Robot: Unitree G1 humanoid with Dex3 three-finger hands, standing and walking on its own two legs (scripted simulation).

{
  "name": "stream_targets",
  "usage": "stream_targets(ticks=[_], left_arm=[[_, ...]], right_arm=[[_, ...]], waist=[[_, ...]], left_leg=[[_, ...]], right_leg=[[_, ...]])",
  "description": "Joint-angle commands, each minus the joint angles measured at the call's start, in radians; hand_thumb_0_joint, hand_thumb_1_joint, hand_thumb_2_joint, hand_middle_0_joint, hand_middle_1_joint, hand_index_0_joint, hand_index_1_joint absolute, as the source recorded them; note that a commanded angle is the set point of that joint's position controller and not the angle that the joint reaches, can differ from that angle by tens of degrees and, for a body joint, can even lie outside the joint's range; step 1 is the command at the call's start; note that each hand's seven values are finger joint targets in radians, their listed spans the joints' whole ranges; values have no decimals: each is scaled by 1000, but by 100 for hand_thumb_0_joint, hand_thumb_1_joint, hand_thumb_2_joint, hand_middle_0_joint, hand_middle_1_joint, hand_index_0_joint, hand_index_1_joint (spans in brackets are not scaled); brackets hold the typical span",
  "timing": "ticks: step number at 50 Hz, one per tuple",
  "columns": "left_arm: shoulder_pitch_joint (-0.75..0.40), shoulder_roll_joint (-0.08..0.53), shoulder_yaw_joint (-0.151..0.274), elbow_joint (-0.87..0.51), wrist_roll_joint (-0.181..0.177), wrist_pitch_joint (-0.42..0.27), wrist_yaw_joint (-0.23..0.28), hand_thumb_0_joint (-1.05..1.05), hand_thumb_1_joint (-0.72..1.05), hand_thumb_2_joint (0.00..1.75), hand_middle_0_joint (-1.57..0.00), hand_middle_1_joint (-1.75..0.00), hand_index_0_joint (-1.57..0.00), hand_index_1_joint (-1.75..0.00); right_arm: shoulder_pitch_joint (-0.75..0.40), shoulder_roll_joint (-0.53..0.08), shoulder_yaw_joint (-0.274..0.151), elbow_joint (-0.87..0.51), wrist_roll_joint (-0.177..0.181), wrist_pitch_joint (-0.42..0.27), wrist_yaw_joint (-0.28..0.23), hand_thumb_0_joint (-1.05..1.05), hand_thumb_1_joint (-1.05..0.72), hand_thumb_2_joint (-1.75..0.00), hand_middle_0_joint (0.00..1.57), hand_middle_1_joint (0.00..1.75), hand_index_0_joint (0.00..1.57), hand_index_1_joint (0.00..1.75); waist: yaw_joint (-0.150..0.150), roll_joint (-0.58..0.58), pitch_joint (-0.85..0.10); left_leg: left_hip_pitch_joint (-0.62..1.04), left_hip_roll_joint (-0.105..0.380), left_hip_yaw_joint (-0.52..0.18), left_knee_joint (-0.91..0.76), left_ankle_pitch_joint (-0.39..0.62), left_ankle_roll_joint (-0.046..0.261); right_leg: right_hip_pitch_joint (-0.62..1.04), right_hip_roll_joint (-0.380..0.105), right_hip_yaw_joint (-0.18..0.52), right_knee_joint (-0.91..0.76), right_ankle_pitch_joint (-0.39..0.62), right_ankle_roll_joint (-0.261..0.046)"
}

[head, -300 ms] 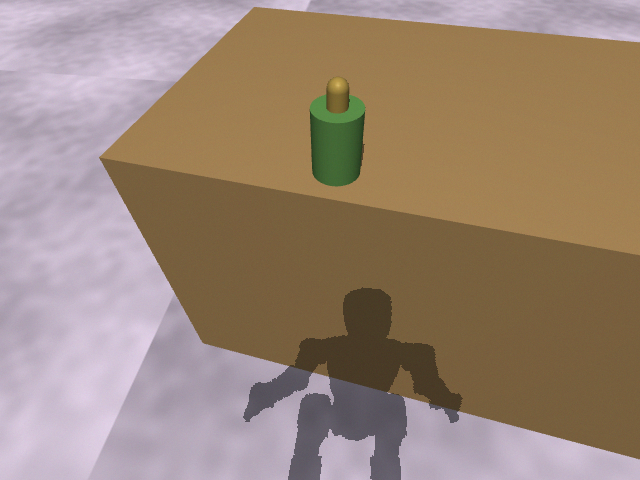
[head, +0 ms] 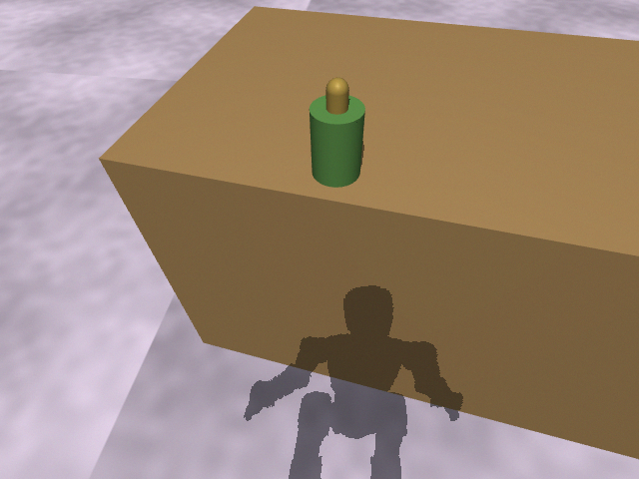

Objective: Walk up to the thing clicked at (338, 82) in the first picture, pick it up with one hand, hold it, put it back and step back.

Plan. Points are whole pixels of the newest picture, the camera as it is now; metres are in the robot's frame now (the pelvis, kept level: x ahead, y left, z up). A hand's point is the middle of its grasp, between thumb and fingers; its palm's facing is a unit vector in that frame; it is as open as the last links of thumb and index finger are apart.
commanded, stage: stand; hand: left
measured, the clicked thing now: (336, 129) +0.61 +0.00 +0.10
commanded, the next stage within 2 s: walk up in 0.82 s
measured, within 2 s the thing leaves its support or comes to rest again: neither
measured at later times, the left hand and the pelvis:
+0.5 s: hand out of the picture +0.07 +0.25 -0.16, palm faces -0.03 -0.94 -0.34, open 7.4 cm; pelvis +0.00 +0.00 +0.00, yaw +0 degrees
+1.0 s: hand out of the picture +0.09 +0.25 -0.16, palm faces -0.10 -0.93 -0.36, open 7.4 cm; pelvis +0.02 -0.03 -0.01, yaw -5 degrees
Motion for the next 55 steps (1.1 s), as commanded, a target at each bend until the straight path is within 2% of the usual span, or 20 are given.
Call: stream_targets(ticks=[1, 3, 6, 8, 23, 32, 40, 41, 42, 43, 44, 45, 47, 48, 50, 51, 54, 55], left_arm=[[-33, 208, 40, -55, -4, -19, 15, 0, 90, 90, -20, -30, -20, -30], [-40, 209, 39, -58, -4, -20, 15, 0, 90, 90, -20, -30, -20, -30], [-37, 206, 41, -56, -6, -18, 17, 0, 90, 90, -20, -30, -20, -30], [-33, 209, 40, -57, -4, -18, 16, 0, 90, 90, -20, -30, -20, -30], [-23, 208, 41, -53, -6, -17, 14, 0, 90, 90, -20, -30, -20, -30], [-23, 216, 44, -57, -5, -18, 15, 0, 90, 90, -20, -30, -20, -30], [-25, 216, 43, -56, -4, -19, 16, 0, 90, 90, -20, -30, -20, -30], [23, 293, 116, -145, 30, 6, -20, 0, 90, 90, -20, -30, -20, -30], [-15, 265, 114, -159, 37, 21, -36, 0, 90, 90, -20, -30, -20, -30], [-54, 254, 121, -188, 40, 35, -47, 0, 90, 90, -20, -30, -20, -30], [-46, 264, 131, -205, 47, 46, -52, 0, 90, 90, -20, -30, -20, -30], [-7, 262, 134, -217, 39, 48, -59, 0, 90, 90, -20, -30, -20, -30], [52, 263, 143, -221, 27, 45, -75, 0, 90, 90, -20, -30, -20, -30], [76, 254, 142, -229, 25, 45, -85, 0, 90, 90, -20, -30, -20, -30], [81, 243, 143, -245, 25, 42, -99, 0, 90, 90, -20, -30, -20, -30], [72, 233, 142, -258, 24, 40, -103, 0, 90, 90, -20, -30, -20, -30], [152, 235, 147, -245, 23, 28, -102, 0, 90, 90, -20, -30, -20, -30], [229, 237, 152, -215, 23, 23, -94, 0, 90, 90, -20, -30, -20, -30]], right_arm=[[-36, -208, -36, -58, -1, -27, -15, 0, -90, -90, 20, 30, 20, 30], [-35, -209, -37, -59, -1, -28, -15, 0, -90, -90, 20, 30, 20, 30], [-31, -212, -37, -54, -1, -24, -17, 0, -90, -90, 20, 30, 20, 30], [-37, -212, -37, -57, -2, -26, -16, 0, -90, -90, 20, 30, 20, 30], [-31, -211, -34, -54, -1, -26, -15, 0, -90, -90, 20, 30, 20, 30], [-29, -214, -36, -57, -3, -26, -15, 0, -90, -90, 20, 30, 20, 30], [-22, -212, -34, -57, -4, -24, -15, 0, -90, -90, 20, 30, 20, 30], [79, -324, -102, -98, -24, -48, -25, 0, -90, -90, 20, 30, 20, 30], [173, -359, -124, -70, -30, -56, -32, 0, -90, -90, 20, 30, 20, 30], [208, -398, -146, -75, -32, -61, -40, 0, -90, -90, 20, 30, 20, 30], [167, -412, -155, -105, -27, -69, -46, 0, -90, -90, 20, 30, 20, 30], [123, -410, -158, -136, -28, -76, -49, 0, -90, -90, 20, 30, 20, 30], [62, -364, -151, -177, -32, -88, -47, 0, -90, -90, 20, 30, 20, 30], [58, -344, -147, -193, -40, -90, -42, 0, -90, -90, 20, 30, 20, 30], [61, -340, -153, -215, -47, -89, -31, 0, -90, -90, 20, 30, 20, 30], [56, -344, -155, -225, -49, -89, -27, 0, -90, -90, 20, 30, 20, 30], [19, -343, -153, -250, -48, -79, -17, 0, -90, -90, 20, 30, 20, 30], [3, -338, -150, -259, -44, -71, -16, 0, -90, -90, 20, 30, 20, 30]], waist=[[-2, -6, -97], [-7, -13, -111], [-5, 0, -91], [-4, -2, -100], [-1, 5, -76], [-2, 1, -90], [-3, -4, -81], [-41, -68, -114], [-83, 16, -63], [-110, 120, 1], [-84, 75, 49], [-52, 59, 58], [1, 64, 47], [8, 80, 37], [-3, 146, 46], [-8, 167, 57], [31, 202, 18], [70, 155, -9]], left_leg=[[12, 123, -83, -40, 200, 27], [30, 126, -77, -30, 215, 28], [6, 121, -77, -42, 170, 28], [24, 125, -77, -38, 199, 28], [10, 122, -79, -57, 141, 26], [28, 125, -75, -48, 174, 25], [12, 124, -76, -51, 140, 27], [149, 118, -81, 23, -205, 97], [250, 204, -191, -45, -394, 148], [243, 361, -335, -152, -446, 228], [131, 451, -384, -177, -410, 262], [50, 476, -386, -192, -391, 269], [32, 416, -283, -164, -288, 246], [67, 368, -196, -131, -233, 221], [41, 324, -87, -95, -136, 204], [-2, 306, -44, -79, -121, 194], [-114, 243, 62, 52, -85, 151], [-173, 224, 95, 153, -140, 139]], right_leg=[[30, -113, 87, -45, 177, -29], [37, -119, 94, -42, 205, -32], [35, -117, 94, -55, 169, -30], [35, -118, 91, -48, 193, -32], [20, -116, 101, -66, 138, -31], [23, -117, 101, -54, 172, -34], [27, -116, 103, -69, 154, -31], [-138, -34, 108, 55, -138, -59], [-367, -8, 76, 182, -310, -51], [-498, -5, 49, 433, -310, -25], [-538, -44, 137, 579, -296, -16], [-504, -71, 174, 635, -266, -20], [-457, -102, 200, 665, -217, -21], [-462, -103, 180, 590, -214, -21], [-406, -101, 112, 491, -195, -8], [-355, -106, 87, 424, -186, -5], [-147, -57, -16, 300, -104, -27], [-34, -30, -64, 254, -24, -31]])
